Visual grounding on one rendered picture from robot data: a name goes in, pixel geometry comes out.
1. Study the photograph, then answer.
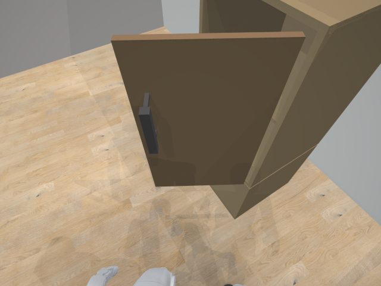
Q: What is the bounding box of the left robot hand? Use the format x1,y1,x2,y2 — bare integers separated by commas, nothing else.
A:
87,266,118,286

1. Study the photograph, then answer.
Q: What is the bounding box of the cupboard door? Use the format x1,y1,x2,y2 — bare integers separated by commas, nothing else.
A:
111,32,305,186

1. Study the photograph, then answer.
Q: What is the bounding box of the handle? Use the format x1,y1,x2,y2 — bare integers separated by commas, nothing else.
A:
139,93,158,154

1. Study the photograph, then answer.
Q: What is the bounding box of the robot left thigh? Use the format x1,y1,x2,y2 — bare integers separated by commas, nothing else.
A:
133,268,176,286

